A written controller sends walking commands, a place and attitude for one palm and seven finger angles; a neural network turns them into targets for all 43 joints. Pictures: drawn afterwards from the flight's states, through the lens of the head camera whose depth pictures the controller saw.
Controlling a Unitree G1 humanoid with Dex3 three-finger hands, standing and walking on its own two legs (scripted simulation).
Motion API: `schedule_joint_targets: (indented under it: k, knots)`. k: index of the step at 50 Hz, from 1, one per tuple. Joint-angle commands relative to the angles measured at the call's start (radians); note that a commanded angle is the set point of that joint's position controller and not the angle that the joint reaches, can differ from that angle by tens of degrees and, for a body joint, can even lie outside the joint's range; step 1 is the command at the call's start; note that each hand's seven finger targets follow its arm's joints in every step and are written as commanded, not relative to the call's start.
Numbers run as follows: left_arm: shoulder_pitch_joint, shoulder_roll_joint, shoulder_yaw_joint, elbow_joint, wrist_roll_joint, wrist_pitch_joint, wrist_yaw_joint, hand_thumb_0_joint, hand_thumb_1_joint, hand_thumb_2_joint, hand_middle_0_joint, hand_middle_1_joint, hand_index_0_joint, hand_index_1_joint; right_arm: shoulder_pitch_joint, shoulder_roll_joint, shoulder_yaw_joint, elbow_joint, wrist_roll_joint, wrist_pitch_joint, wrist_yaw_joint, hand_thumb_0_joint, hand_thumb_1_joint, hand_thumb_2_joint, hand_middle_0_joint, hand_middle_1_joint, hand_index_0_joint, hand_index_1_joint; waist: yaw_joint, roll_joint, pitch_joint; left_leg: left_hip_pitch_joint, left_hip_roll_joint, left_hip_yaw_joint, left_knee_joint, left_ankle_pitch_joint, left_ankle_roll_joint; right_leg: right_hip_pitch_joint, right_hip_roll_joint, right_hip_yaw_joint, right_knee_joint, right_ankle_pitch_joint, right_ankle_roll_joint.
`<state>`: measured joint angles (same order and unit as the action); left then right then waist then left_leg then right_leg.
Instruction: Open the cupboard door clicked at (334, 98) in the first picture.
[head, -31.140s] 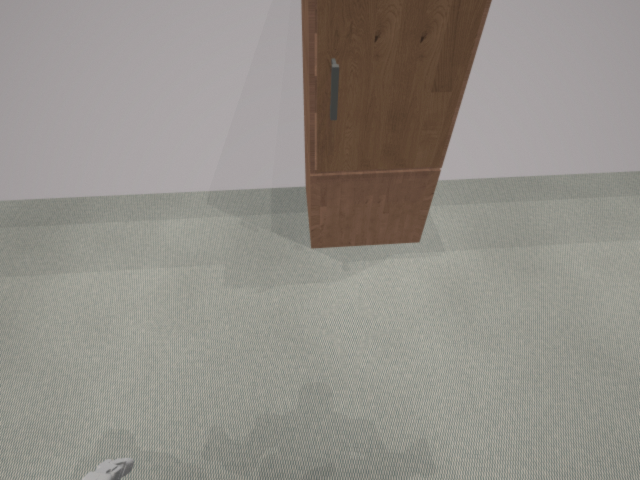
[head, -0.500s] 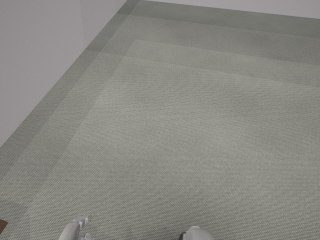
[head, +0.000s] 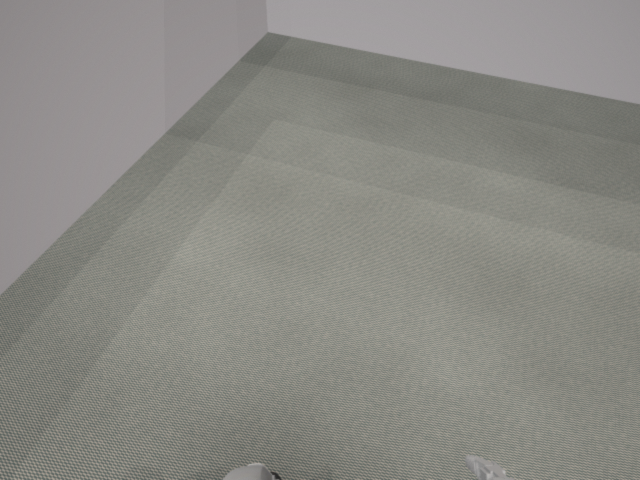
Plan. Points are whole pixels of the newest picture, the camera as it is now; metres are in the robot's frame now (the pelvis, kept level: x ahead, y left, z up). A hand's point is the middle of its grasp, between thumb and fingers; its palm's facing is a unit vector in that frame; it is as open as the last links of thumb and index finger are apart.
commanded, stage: walk to a spot facing it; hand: left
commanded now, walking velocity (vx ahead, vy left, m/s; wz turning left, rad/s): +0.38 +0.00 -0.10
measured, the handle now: out of the picture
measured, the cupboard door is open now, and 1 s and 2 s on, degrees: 39 39 39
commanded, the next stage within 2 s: turn to face it in 0.22 s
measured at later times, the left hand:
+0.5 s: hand (259, 374) +0.29 +0.12 -0.14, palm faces +0.01 -0.97 -0.23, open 7.3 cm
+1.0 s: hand (230, 365) +0.30 +0.17 -0.16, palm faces +0.31 -0.93 -0.21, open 7.4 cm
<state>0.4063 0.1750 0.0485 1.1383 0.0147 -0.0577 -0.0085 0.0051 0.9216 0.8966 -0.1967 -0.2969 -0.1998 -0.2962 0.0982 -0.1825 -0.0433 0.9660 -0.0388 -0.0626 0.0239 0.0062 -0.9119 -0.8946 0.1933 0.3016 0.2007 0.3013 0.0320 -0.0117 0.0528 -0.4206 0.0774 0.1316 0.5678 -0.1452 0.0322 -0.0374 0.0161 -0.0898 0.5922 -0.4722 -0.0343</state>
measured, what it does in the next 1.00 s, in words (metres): walks ahead, turning left: right foot, then left foot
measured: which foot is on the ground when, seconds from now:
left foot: down 0.00-0.36, up 0.38-0.78, down 0.80-1.00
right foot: down 0.00-0.00, up 0.02-0.36, down 0.38-0.78, up 0.80-1.00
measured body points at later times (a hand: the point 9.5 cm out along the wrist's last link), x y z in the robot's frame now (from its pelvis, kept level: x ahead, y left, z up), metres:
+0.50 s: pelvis +0.20 -0.06 +0.01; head +0.23 -0.08 +0.46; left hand +0.29 +0.17 -0.12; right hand +0.16 -0.30 -0.15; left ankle +0.14 +0.08 -0.65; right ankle +0.23 -0.15 -0.72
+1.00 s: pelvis +0.28 -0.05 +0.01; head +0.32 -0.01 +0.46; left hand +0.29 +0.22 -0.14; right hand +0.45 -0.27 -0.12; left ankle +0.31 +0.05 -0.72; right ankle +0.29 -0.22 -0.64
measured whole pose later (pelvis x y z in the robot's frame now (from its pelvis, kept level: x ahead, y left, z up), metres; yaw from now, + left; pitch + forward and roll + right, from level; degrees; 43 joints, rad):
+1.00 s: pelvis +0.28 -0.05 +0.01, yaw +17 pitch +2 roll -2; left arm 0.14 0.24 0.08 0.93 0.02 0.05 0.00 0.01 0.92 0.90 -0.20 -0.30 -0.20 -0.30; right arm 0.14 -0.22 -0.04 0.91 -0.03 0.02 -0.01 0.00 -0.91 -0.89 0.20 0.30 0.20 0.30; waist 0.00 -0.02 0.09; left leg -0.39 0.00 0.05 0.55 -0.19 0.06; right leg -0.51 -0.08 -0.01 1.11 -0.40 0.08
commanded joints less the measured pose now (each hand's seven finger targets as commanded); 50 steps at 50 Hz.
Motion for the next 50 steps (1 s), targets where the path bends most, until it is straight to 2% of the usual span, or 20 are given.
schedule_joint_targets:
  k: [1, 4, 7, 12, 16, 17, 18, 19, 20, 21, 24, 26, 35, 37, 38, 39, 40, 42, 45, 50]
  knots:
    - [-0.124, 0.102, 0.018, -0.155, -0.004, -0.031, 0.001, 0.0, 0.9, 0.9, -0.2, -0.3, -0.2, -0.3, 0.421, -0.259, -0.062, 0.07, 0.003, 0.011, -0.038, 0.0, -0.9, -0.9, 0.2, 0.3, 0.2, 0.3, -0.165, 0.143, -0.103, 0.522, 0.424, -0.634, -0.301, -0.117, 0.242, -0.647, -0.056, 0.103, 0.769, -0.036, -0.004]
    - [-0.124, 0.072, 0.022, -0.137, 0.014, 0.003, -0.015, 0.0, 0.9, 0.9, -0.2, -0.3, -0.2, -0.3, 0.222, -0.139, -0.029, 0.017, 0.006, -0.006, -0.041, 0.0, -0.9, -0.9, 0.2, 0.3, 0.2, 0.3, -0.059, 0.124, 0.023, 0.186, 0.302, -0.367, -0.392, -0.261, 0.123, -0.583, -0.143, 0.115, 0.684, 0.132, 0.019]
    - [-0.092, 0.033, 0.018, -0.135, 0.014, 0.032, -0.024, 0.0, 0.9, 0.9, -0.2, -0.3, -0.2, -0.3, 0.198, -0.132, -0.024, 0.024, 0.01, -0.015, -0.042, 0.0, -0.9, -0.9, 0.2, 0.3, 0.2, 0.3, -0.017, 0.147, -0.003, 0.142, 0.226, -0.183, -0.403, -0.138, 0.1, -0.494, -0.15, 0.072, 0.474, 0.199, 0.035]
    - [-0.168, 0.032, 0.019, -0.163, 0.012, 0.034, -0.029, 0.0, 0.9, 0.9, -0.2, -0.3, -0.2, -0.3, 0.215, -0.152, -0.037, 0.042, 0.008, 0.0, -0.031, 0.0, -0.9, -0.9, 0.2, 0.3, 0.2, 0.3, -0.025, 0.102, 0.014, 0.097, 0.207, -0.101, -0.395, -0.248, 0.098, -0.341, -0.112, -0.013, 0.157, 0.275, 0.041]
    - [-0.122, 0.072, 0.032, -0.147, 0.015, 0.027, -0.025, 0.0, 0.9, 0.9, -0.2, -0.3, -0.2, -0.3, 0.218, -0.137, -0.034, 0.057, 0.008, 0.017, -0.028, 0.0, -0.9, -0.9, 0.2, 0.3, 0.2, 0.3, 0.01, 0.061, 0.021, 0.077, 0.166, -0.048, -0.251, -0.284, 0.05, -0.174, -0.066, -0.043, 0.004, 0.287, 0.039]
    - [-0.049, 0.108, 0.038, -0.122, 0.017, 0.015, -0.019, 0.0, 0.9, 0.9, -0.2, -0.3, -0.2, -0.3, 0.231, -0.11, -0.025, 0.065, 0.013, 0.019, -0.028, 0.0, -0.9, -0.9, 0.2, 0.3, 0.2, 0.3, 0.039, -0.022, -0.01, 0.041, 0.098, -0.011, -0.096, -0.266, 0.018, -0.06, -0.09, 0.015, -0.083, 0.271, 0.027]
    - [0.036, 0.197, 0.054, -0.098, 0.024, -0.003, -0.006, 0.0, 0.9, 0.9, -0.2, -0.3, -0.2, -0.3, 0.25, -0.05, -0.013, 0.055, 0.023, 0.02, -0.021, 0.0, -0.9, -0.9, 0.2, 0.3, 0.2, 0.3, 0.071, -0.261, -0.04, -0.127, -0.02, 0.071, 0.18, -0.37, -0.031, 0.072, -0.29, 0.283, -0.217, 0.253, -0.041]
    - [0.104, 0.276, 0.063, -0.089, 0.011, -0.003, 0.004, 0.0, 0.9, 0.9, -0.2, -0.3, -0.2, -0.3, 0.265, -0.041, -0.01, 0.029, 0.03, 0.026, -0.022, 0.0, -0.9, -0.9, 0.2, 0.3, 0.2, 0.3, 0.082, -0.384, -0.13, -0.17, -0.042, 0.005, 0.43, -0.551, -0.036, 0.12, -0.486, 0.503, -0.363, 0.258, -0.13]
    - [0.06, 0.251, 0.054, -0.099, 0.005, 0.002, 0.012, 0.0, 0.9, 0.9, -0.2, -0.3, -0.2, -0.3, 0.235, -0.064, -0.016, 0.028, 0.028, 0.029, -0.025, 0.0, -0.9, -0.9, 0.2, 0.3, 0.2, 0.3, 0.066, -0.242, -0.097, -0.184, -0.005, -0.085, 0.526, -0.492, -0.034, 0.074, -0.482, 0.461, -0.373, 0.278, -0.162]
    - [-0.016, 0.201, 0.046, -0.113, 0.007, -0.005, 0.021, 0.0, 0.9, 0.9, -0.2, -0.3, -0.2, -0.3, 0.224, -0.054, -0.014, 0.041, 0.031, 0.025, -0.031, 0.0, -0.9, -0.9, 0.2, 0.3, 0.2, 0.3, 0.031, -0.237, -0.086, -0.195, 0.021, -0.119, 0.571, -0.386, -0.042, 0.028, -0.448, 0.392, -0.347, 0.423, -0.144]
    - [-0.111, 0.128, 0.025, -0.141, 0.002, -0.006, 0.03, 0.0, 0.9, 0.9, -0.2, -0.3, -0.2, -0.3, 0.216, -0.036, -0.007, 0.061, 0.031, 0.046, -0.032, 0.0, -0.9, -0.9, 0.2, 0.3, 0.2, 0.3, -0.018, -0.153, -0.096, -0.127, 0.052, -0.108, 0.548, -0.287, -0.072, -0.043, -0.392, 0.109, -0.284, 0.823, -0.108]
    - [-0.12, 0.127, 0.021, -0.144, 0.002, -0.007, 0.03, 0.0, 0.9, 0.9, -0.2, -0.3, -0.2, -0.3, 0.221, -0.011, 0.001, 0.059, 0.029, 0.06, -0.026, 0.0, -0.9, -0.9, 0.2, 0.3, 0.2, 0.3, -0.033, -0.106, -0.101, -0.094, 0.035, -0.071, 0.465, -0.25, -0.085, -0.051, -0.371, 0.021, -0.266, 0.922, -0.099]
    - [-0.157, 0.175, 0.041, -0.18, 0.008, 0.023, 0.035, 0.0, 0.9, 0.9, -0.2, -0.3, -0.2, -0.3, 0.085, -0.042, -0.005, -0.036, 0.023, 0.082, -0.006, 0.0, -0.9, -0.9, 0.2, 0.3, 0.2, 0.3, -0.024, -0.14, -0.059, -0.019, 0.002, 0.011, 0.141, -0.18, -0.069, -0.041, -0.385, -0.075, -0.175, 0.81, -0.072]
    - [-0.172, 0.193, 0.046, -0.195, 0.002, 0.029, 0.032, 0.0, 0.9, 0.9, -0.2, -0.3, -0.2, -0.3, 0.13, -0.079, -0.015, -0.041, 0.016, 0.081, -0.005, 0.0, -0.9, -0.9, 0.2, 0.3, 0.2, 0.3, -0.061, -0.093, -0.081, 0.117, -0.025, 0.024, 0.022, -0.078, -0.053, -0.09, -0.364, -0.117, -0.053, 0.768, -0.031]
    - [-0.187, 0.184, 0.046, -0.207, 0.001, 0.034, 0.03, 0.0, 0.9, 0.9, -0.2, -0.3, -0.2, -0.3, 0.21, -0.128, -0.03, -0.03, 0.012, 0.077, -0.006, 0.0, -0.9, -0.9, 0.2, 0.3, 0.2, 0.3, -0.103, 0.019, -0.131, 0.267, 0.012, -0.05, -0.07, 0.111, -0.027, -0.186, -0.326, -0.139, 0.107, 0.621, 0.014]
    - [-0.18, 0.129, 0.038, -0.242, -0.012, 0.044, 0.025, 0.0, 0.9, 0.9, -0.2, -0.3, -0.2, -0.3, 0.274, -0.244, -0.056, -0.032, 0.002, 0.069, -0.014, 0.0, -0.9, -0.9, 0.2, 0.3, 0.2, 0.3, -0.126, 0.322, -0.163, 0.403, 0.276, -0.428, -0.15, 0.458, 0.114, -0.44, -0.17, -0.162, 0.359, 0.021, 0.105]
    - [-0.237, 0.133, 0.028, -0.285, -0.006, 0.057, 0.03, 0.0, 0.9, 0.9, -0.2, -0.3, -0.2, -0.3, 0.308, -0.297, -0.066, -0.027, 0.012, 0.076, -0.03, 0.0, -0.9, -0.9, 0.2, 0.3, 0.2, 0.3, -0.148, 0.326, -0.195, 0.416, 0.393, -0.59, -0.188, 0.617, 0.227, -0.527, -0.1, -0.004, 0.553, -0.241, 0.113]
    - [-0.27, 0.142, 0.039, -0.299, 0.007, 0.069, 0.03, 0.0, 0.9, 0.9, -0.2, -0.3, -0.2, -0.3, 0.201, -0.269, -0.06, -0.066, 0.014, 0.072, -0.037, 0.0, -0.9, -0.9, 0.2, 0.3, 0.2, 0.3, -0.102, 0.2, -0.153, 0.282, 0.321, -0.509, -0.231, 0.209, 0.198, -0.557, -0.123, 0.074, 0.622, -0.12, 0.098]
    - [-0.241, 0.144, 0.047, -0.27, 0.011, 0.085, 0.018, 0.0, 0.9, 0.9, -0.2, -0.3, -0.2, -0.3, 0.102, -0.227, -0.046, -0.105, 0.014, 0.067, -0.047, 0.0, -0.9, -0.9, 0.2, 0.3, 0.2, 0.3, -0.05, 0.138, -0.096, 0.182, 0.215, -0.411, -0.262, 0.09, 0.12, -0.543, -0.121, 0.106, 0.62, 0.065, 0.116]
    - [-0.227, 0.134, 0.044, -0.284, 0.007, 0.093, 0.016, 0.0, 0.9, 0.9, -0.2, -0.3, -0.2, -0.3, 0.088, -0.246, -0.06, -0.116, 0.015, 0.069, -0.04, 0.0, -0.9, -0.9, 0.2, 0.3, 0.2, 0.3, -0.044, 0.121, -0.138, 0.199, 0.161, -0.391, -0.268, -0.022, 0.117, -0.484, -0.093, 0.089, 0.444, 0.085, 0.122]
